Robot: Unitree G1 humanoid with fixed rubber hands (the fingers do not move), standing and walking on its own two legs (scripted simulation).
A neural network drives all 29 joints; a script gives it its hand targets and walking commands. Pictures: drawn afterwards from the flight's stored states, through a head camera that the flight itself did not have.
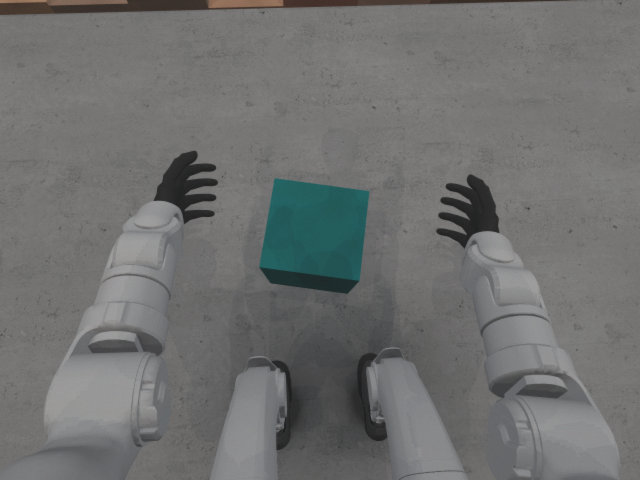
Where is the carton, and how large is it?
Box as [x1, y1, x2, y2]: [259, 178, 368, 293]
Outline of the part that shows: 275,178 259,267 269,281 272,283 347,293 359,280 368,191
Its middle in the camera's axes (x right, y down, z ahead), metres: -0.01 +0.00 +0.95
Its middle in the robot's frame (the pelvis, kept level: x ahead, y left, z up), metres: +0.51 -0.01 -0.54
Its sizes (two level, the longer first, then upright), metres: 0.210 0.200 0.250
